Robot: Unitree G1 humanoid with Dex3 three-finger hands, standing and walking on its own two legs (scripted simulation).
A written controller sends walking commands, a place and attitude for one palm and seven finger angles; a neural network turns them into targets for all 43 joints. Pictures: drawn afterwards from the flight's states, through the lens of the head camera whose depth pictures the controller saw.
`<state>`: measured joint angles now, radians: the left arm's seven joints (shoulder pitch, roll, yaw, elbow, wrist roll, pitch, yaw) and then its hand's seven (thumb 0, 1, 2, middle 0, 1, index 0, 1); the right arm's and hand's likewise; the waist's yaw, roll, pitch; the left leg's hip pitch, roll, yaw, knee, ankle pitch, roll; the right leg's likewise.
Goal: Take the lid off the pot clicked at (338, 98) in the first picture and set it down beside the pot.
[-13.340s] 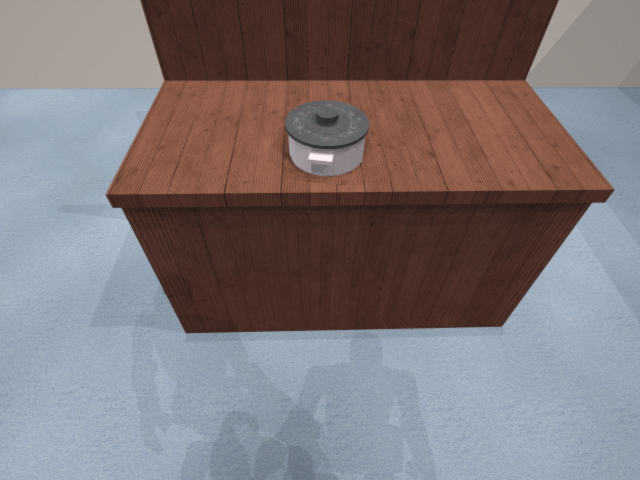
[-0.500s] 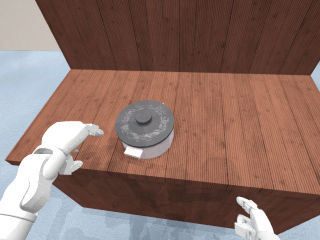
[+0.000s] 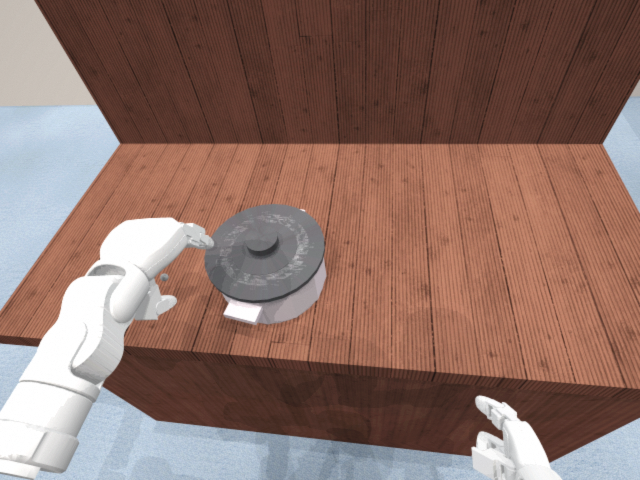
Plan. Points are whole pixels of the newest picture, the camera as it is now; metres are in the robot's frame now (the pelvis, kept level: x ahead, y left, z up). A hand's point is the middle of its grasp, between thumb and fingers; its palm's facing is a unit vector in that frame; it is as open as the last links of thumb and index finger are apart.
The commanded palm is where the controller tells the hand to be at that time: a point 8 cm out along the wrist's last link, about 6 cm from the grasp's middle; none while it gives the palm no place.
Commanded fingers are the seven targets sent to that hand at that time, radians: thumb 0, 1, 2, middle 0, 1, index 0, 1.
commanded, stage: move the open hand above the knob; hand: left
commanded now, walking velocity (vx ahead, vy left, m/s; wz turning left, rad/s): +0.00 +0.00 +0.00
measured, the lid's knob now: (262, 240) +0.45 +0.13 +0.01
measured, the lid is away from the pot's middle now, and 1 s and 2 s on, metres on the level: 0.00 0.00 0.00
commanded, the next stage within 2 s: lower the open fingers around the knob in 1.90 s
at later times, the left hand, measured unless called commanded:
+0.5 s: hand (205, 254) +0.38 +0.18 +0.07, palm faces -0.29 -0.02 -0.96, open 10.2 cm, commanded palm +0.37 +0.19 +0.14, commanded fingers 0.00 -0.27 1.31 -0.81 -0.08 -0.81 -0.08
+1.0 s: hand (245, 231) +0.41 +0.14 +0.08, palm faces -0.28 -0.02 -0.96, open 10.3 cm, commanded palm +0.41 +0.13 +0.14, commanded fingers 0.00 -0.27 1.31 -0.81 -0.08 -0.81 -0.08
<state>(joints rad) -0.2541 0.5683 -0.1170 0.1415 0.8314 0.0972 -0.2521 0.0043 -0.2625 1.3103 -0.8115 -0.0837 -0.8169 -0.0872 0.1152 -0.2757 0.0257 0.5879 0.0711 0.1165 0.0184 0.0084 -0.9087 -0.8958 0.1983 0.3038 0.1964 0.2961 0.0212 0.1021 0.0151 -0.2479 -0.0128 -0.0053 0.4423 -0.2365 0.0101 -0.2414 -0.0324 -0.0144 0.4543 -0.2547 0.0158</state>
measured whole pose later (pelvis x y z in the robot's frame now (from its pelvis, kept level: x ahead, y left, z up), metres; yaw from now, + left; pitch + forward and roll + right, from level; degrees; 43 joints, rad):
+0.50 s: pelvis +0.01 +0.00 +0.00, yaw -1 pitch +4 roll +0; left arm -0.42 0.53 -0.21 0.25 0.85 0.09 -0.27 0.00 -0.26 1.31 -0.81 -0.08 -0.82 -0.09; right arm 0.13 -0.28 0.01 0.60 0.08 0.13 0.00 0.01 -0.91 -0.90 0.20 0.30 0.20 0.30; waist -0.01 0.09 0.02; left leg -0.27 -0.02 0.01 0.46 -0.25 0.02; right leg -0.27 -0.04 0.00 0.48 -0.27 0.02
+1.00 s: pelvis +0.01 +0.01 -0.01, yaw +0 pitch +6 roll +1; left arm -0.65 0.38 -0.35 0.47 0.88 0.22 -0.22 0.00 -0.26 1.31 -0.81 -0.08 -0.82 -0.09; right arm 0.14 -0.26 0.02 0.63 0.08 0.15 0.03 0.01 -0.91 -0.90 0.20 0.30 0.20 0.30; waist -0.01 0.09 -0.03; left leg -0.33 -0.03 0.01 0.50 -0.27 0.02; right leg -0.33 -0.05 0.00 0.53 -0.29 0.03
